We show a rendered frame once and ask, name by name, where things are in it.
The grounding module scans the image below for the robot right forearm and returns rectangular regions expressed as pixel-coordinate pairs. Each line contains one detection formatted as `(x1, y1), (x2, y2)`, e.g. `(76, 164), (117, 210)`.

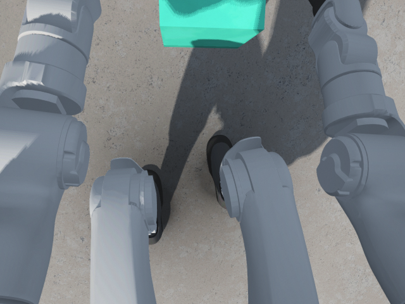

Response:
(308, 0), (405, 138)

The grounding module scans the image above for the robot left upper arm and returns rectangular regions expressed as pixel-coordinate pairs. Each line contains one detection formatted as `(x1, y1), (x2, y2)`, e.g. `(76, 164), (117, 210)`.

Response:
(0, 106), (90, 304)

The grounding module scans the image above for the right robot hand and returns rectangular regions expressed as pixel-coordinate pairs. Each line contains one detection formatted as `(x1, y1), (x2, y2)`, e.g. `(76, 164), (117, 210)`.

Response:
(308, 0), (326, 17)

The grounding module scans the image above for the carton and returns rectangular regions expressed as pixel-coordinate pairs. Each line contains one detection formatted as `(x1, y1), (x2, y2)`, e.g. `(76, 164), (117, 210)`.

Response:
(159, 0), (266, 49)

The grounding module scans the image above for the left robot thigh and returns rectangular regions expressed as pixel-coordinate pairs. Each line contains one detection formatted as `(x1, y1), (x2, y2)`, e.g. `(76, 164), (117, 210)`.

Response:
(90, 168), (157, 304)

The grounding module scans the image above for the left robot shin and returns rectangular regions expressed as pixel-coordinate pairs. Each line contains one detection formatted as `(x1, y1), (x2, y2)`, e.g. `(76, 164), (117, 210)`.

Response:
(89, 158), (157, 235)

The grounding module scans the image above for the robot right upper arm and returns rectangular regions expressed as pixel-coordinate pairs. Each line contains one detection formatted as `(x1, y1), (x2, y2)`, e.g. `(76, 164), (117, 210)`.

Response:
(316, 133), (405, 304)

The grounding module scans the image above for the robot left forearm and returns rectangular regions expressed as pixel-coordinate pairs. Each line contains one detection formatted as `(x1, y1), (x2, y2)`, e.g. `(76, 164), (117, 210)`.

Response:
(0, 0), (102, 115)

